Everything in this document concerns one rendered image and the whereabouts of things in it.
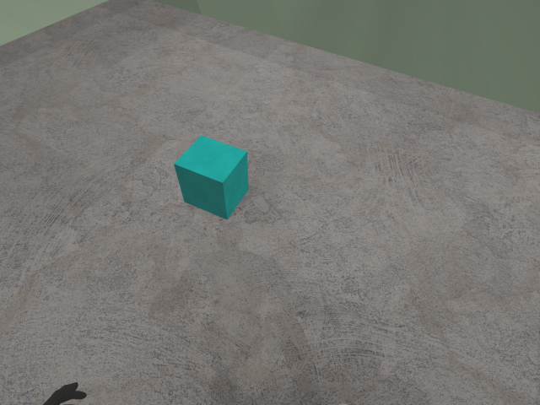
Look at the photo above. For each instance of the robot left hand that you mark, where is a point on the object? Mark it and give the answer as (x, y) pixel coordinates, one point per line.
(65, 393)

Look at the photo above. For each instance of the carton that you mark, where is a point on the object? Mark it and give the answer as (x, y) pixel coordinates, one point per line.
(213, 176)

